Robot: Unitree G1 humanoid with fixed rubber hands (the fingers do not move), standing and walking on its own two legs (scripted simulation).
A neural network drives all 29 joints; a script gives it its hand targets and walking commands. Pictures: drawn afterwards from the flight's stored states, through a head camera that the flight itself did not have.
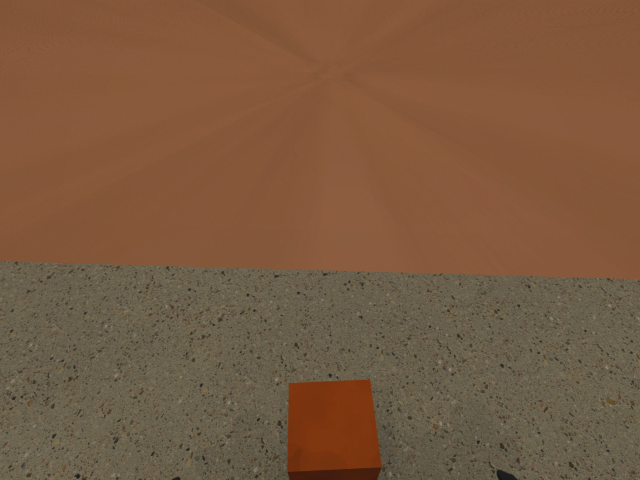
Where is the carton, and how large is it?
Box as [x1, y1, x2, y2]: [287, 379, 381, 479]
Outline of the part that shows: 369,379 289,383 287,471 290,479 376,479 381,465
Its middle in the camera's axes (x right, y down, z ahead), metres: +0.03 +0.53 +1.02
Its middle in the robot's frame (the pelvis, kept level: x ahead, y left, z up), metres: +0.38 +0.00 -0.64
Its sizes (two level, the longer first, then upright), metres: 0.210 0.200 0.250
